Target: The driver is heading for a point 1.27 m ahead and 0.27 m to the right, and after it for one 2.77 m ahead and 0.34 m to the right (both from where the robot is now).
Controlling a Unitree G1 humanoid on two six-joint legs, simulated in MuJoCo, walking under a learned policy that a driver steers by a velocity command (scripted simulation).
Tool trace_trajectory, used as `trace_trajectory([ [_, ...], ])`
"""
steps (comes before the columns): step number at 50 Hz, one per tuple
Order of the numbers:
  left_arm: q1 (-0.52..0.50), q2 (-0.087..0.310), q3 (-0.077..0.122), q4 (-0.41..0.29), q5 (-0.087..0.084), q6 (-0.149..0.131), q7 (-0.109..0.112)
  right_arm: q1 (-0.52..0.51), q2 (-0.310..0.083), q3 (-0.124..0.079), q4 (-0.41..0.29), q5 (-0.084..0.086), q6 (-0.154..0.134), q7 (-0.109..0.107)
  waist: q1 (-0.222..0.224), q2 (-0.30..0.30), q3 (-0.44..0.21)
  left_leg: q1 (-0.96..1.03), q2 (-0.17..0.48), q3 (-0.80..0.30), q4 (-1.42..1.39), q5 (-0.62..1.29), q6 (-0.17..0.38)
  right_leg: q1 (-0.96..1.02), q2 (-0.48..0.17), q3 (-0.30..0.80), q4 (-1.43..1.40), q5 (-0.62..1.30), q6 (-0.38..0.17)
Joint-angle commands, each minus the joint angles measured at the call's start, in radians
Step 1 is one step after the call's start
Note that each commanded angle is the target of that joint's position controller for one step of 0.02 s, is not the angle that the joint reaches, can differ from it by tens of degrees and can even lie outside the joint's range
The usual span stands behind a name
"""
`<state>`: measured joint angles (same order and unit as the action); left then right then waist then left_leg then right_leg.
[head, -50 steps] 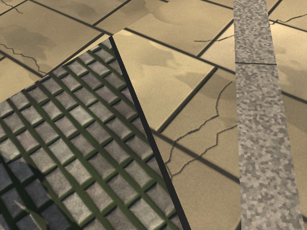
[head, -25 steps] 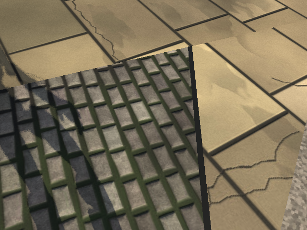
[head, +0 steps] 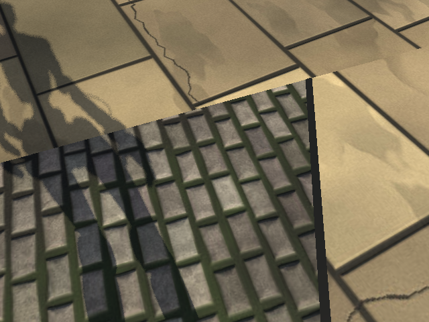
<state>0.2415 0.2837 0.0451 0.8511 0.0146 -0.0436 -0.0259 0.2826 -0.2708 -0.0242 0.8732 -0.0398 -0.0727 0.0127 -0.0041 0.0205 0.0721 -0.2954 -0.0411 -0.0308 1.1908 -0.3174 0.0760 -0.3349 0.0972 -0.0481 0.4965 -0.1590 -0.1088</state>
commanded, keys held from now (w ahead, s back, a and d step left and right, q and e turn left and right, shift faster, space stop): w+e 0.74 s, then w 0.10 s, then w+q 0.16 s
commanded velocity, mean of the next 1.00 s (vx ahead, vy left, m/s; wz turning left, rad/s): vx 0.50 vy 0.00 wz -0.43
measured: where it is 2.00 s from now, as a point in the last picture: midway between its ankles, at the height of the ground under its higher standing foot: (295, 175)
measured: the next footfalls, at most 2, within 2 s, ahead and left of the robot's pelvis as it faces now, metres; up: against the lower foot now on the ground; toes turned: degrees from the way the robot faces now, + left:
left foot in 0.40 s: +0.41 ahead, +0.10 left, +0.00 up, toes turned -16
right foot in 0.92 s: +0.56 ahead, -0.22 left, +0.00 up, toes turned -33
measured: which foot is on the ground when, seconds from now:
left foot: up 0.00-0.38, down 0.40-0.94, up 0.96-1.00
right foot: down 0.00-0.40, up 0.42-0.90, down 0.92-1.00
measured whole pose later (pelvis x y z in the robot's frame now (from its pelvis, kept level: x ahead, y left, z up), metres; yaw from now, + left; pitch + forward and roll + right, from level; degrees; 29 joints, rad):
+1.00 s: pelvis +0.50 -0.10 +0.00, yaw -29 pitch +1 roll +1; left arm 0.06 0.23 0.02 0.73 0.05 -0.04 -0.03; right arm 0.43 -0.23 -0.03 0.91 0.00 -0.05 0.00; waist -0.06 0.00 0.06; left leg -0.21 0.05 0.06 1.03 -0.44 0.03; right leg -0.41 0.02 -0.09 0.59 -0.20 -0.10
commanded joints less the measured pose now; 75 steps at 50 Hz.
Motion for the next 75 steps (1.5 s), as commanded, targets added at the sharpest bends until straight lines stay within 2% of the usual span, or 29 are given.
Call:
trace_trajectory([
  [1,0.063,0.095,0.022,-0.013,-0.007,-0.025,0.005,0.023,-0.096,-0.013,-0.076,-0.013,0.002,0.008,-0.021,-0.062,-0.064,-0.210,0.097,-0.042,-0.026,0.042,-0.028,0.175,-0.262,0.414,-0.288,0.101,-0.155],
  [7,0.162,0.124,0.036,0.014,-0.017,-0.028,0.015,-0.185,-0.066,0.007,-0.160,-0.011,0.027,0.011,0.023,-0.059,0.000,-0.322,0.123,0.019,-0.310,0.181,-0.120,0.125,-0.215,0.347,-0.350,0.117,-0.157],
  [14,0.257,0.135,0.049,0.019,-0.004,-0.015,0.025,-0.377,-0.060,0.019,-0.237,0.008,0.013,0.016,0.101,-0.086,-0.030,-0.302,0.062,0.026,-0.554,0.293,-0.124,0.264,-0.203,0.373,-0.223,0.335,-0.104],
  [17,0.199,0.157,0.059,-0.007,0.003,-0.011,0.036,-0.310,-0.092,0.009,-0.233,0.012,0.000,0.009,0.050,-0.106,-0.050,-0.144,0.037,0.003,-0.660,0.211,-0.093,0.258,-0.217,0.418,-0.144,0.391,-0.063],
  [19,0.152,0.169,0.062,-0.022,-0.004,-0.019,0.027,-0.105,-0.143,-0.014,-0.176,0.011,-0.017,-0.011,-0.050,-0.061,-0.144,0.146,0.025,0.000,-0.761,0.186,-0.051,0.199,-0.152,0.388,0.079,0.466,-0.023],
  [20,0.153,0.118,0.048,-0.046,-0.018,-0.028,0.017,0.041,-0.210,-0.033,-0.163,-0.010,-0.027,-0.030,-0.105,0.031,-0.273,0.364,0.203,-0.166,-0.792,0.027,-0.003,0.098,-0.091,0.322,0.318,0.290,0.003],
  [21,0.212,0.011,0.025,-0.078,-0.038,-0.030,0.019,0.090,-0.277,-0.049,-0.170,-0.031,-0.017,-0.042,-0.076,0.207,-0.345,0.581,0.460,-0.533,-0.860,-0.073,0.063,-0.188,0.036,0.190,0.570,-0.335,0.030],
  [22,0.275,0.083,0.033,-0.079,-0.016,-0.016,0.025,0.059,-0.277,-0.061,-0.160,-0.013,0.001,-0.037,-0.026,0.247,-0.360,0.536,0.509,-0.768,-0.907,-0.174,0.140,-0.311,-0.002,0.153,0.710,-0.389,0.023],
  [23,0.217,0.117,0.040,-0.054,0.002,-0.002,0.026,-0.007,-0.160,-0.039,-0.180,-0.005,0.005,-0.030,-0.018,0.079,-0.223,0.414,0.453,-0.621,-0.918,-0.215,0.121,-0.333,-0.068,0.160,0.754,-0.288,0.024],
  [24,0.150,0.105,0.039,-0.061,0.006,0.001,0.014,-0.049,-0.099,-0.023,-0.181,0.002,0.002,-0.024,-0.018,0.020,-0.129,0.297,0.386,-0.446,-0.940,-0.099,0.097,-0.314,-0.094,0.147,0.719,-0.213,0.034],
  [25,0.128,0.089,0.038,-0.066,0.008,0.007,0.004,-0.062,-0.082,-0.018,-0.176,-0.002,-0.002,-0.023,-0.004,0.044,-0.099,0.237,0.340,-0.329,-0.962,0.016,0.070,-0.288,-0.119,0.138,0.686,-0.180,0.044],
  [29,0.078,0.062,0.034,-0.095,0.022,0.041,-0.025,0.003,-0.090,-0.026,-0.130,0.018,-0.035,-0.016,0.015,0.082,-0.086,0.198,0.300,-0.124,-0.990,0.341,0.068,-0.291,-0.141,0.116,0.669,-0.119,0.067],
  [40,-0.263,0.013,-0.007,-0.225,0.025,0.035,-0.059,0.127,-0.121,-0.043,-0.049,0.018,-0.027,-0.016,-0.048,0.065,0.007,0.259,0.293,0.146,-1.028,0.467,0.057,-0.283,-0.141,-0.009,0.207,0.087,0.051],
  [43,-0.267,0.021,-0.008,-0.227,0.035,0.028,-0.044,0.179,-0.139,-0.044,-0.006,0.017,-0.009,-0.019,-0.043,0.073,0.002,0.327,0.315,0.164,-0.942,0.704,0.053,-0.183,-0.089,-0.046,0.109,-0.034,0.001],
  [45,-0.099,0.046,0.006,-0.172,0.043,0.010,-0.027,0.187,-0.159,-0.042,0.019,0.022,0.006,-0.020,0.046,0.069,-0.094,0.333,0.298,0.185,-0.707,0.957,0.043,0.050,-0.027,-0.062,0.012,-0.061,-0.042],
  [46,0.069,0.079,0.021,-0.111,0.058,-0.003,-0.013,0.181,-0.144,-0.034,0.016,0.033,0.008,-0.019,0.120,0.040,-0.195,0.211,0.261,0.199,-0.503,0.832,0.027,0.305,-0.062,-0.027,-0.023,-0.007,-0.066],
  [47,0.213,0.184,0.047,-0.090,0.080,-0.009,0.007,0.196,-0.053,-0.008,-0.040,0.053,0.002,-0.007,0.155,-0.127,-0.360,-0.088,0.178,0.204,-0.158,0.353,-0.005,0.638,-0.373,0.327,-0.039,-0.093,-0.139],
  [48,0.223,0.246,0.063,-0.090,0.038,0.001,0.017,0.228,-0.055,-0.018,-0.052,0.058,0.007,-0.007,0.130,-0.234,-0.461,-0.295,0.015,0.103,0.116,-0.227,-0.028,0.709,-0.581,0.708,-0.169,0.032,-0.225],
  [49,0.168,0.209,0.059,-0.089,0.012,0.003,0.025,0.123,-0.126,-0.041,-0.057,0.042,0.013,-0.015,0.136,-0.090,-0.325,-0.362,0.057,-0.035,0.147,-0.153,-0.017,0.593,-0.517,0.544,-0.161,0.116,-0.196],
  [50,0.096,0.141,0.038,-0.080,0.011,-0.005,0.026,0.093,-0.089,-0.033,-0.063,0.048,0.007,-0.010,0.086,-0.091,-0.180,-0.362,0.098,-0.031,0.090,-0.085,-0.011,0.444,-0.467,0.385,-0.190,0.163,-0.157],
  [52,0.019,0.046,0.010,-0.069,0.008,-0.025,0.023,0.121,-0.068,-0.037,-0.027,0.025,0.024,-0.005,0.013,-0.094,-0.067,-0.272,0.141,-0.019,-0.041,-0.011,-0.019,0.254,-0.370,0.214,-0.267,0.183,-0.063],
  [57,0.053,0.048,0.015,-0.029,0.001,-0.066,0.027,0.082,-0.017,-0.042,-0.024,0.014,0.062,0.026,-0.018,-0.093,-0.027,-0.313,0.140,-0.005,-0.079,0.141,-0.037,0.210,-0.333,0.051,-0.360,0.238,-0.044],
  [62,0.105,0.032,0.010,0.008,0.001,-0.067,0.035,-0.096,0.004,-0.031,-0.082,0.011,0.058,0.039,0.009,-0.087,0.024,-0.390,0.135,0.040,-0.300,0.309,-0.044,0.251,-0.310,-0.074,-0.369,0.293,-0.035],
  [67,0.188,0.065,0.015,0.054,0.004,-0.056,0.052,-0.239,0.010,-0.016,-0.146,0.002,0.055,0.054,0.046,-0.076,0.045,-0.359,0.104,0.137,-0.508,0.298,0.005,0.383,-0.351,-0.144,-0.320,0.469,-0.020],
  [70,0.178,0.104,0.022,0.063,0.009,-0.042,0.063,-0.198,-0.011,-0.026,-0.148,0.000,0.057,0.047,0.010,-0.103,-0.008,-0.240,0.022,0.196,-0.550,0.160,0.064,0.458,-0.362,-0.193,-0.154,0.869,-0.001],
  [72,0.165,0.138,0.031,0.059,0.013,-0.023,0.065,-0.052,-0.047,-0.047,-0.112,-0.002,0.051,0.036,-0.056,-0.114,-0.105,-0.062,-0.045,0.200,-0.585,0.060,0.116,0.446,-0.367,-0.203,0.116,0.979,-0.001],
  [73,0.151,0.144,0.033,0.048,0.009,-0.017,0.061,0.089,-0.083,-0.067,-0.068,-0.011,0.042,0.025,-0.127,-0.073,-0.182,0.144,-0.056,0.161,-0.675,0.086,0.152,0.340,-0.347,-0.216,0.349,0.820,0.018],
  [74,0.162,0.085,0.018,0.005,-0.003,-0.022,0.053,0.189,-0.196,-0.104,-0.051,-0.017,0.044,0.008,-0.153,0.060,-0.281,0.415,0.167,-0.153,-0.714,-0.009,0.238,0.053,-0.276,-0.222,0.692,0.372,0.060],
  [75,0.139,0.049,0.017,-0.067,-0.006,-0.031,0.037,0.129,-0.271,-0.121,-0.073,0.012,0.053,0.009,-0.086,0.209,-0.341,0.588,0.387,-0.699,-0.858,0.105,0.382,-0.306,-0.045,-0.077,0.997,-0.380,0.110],
])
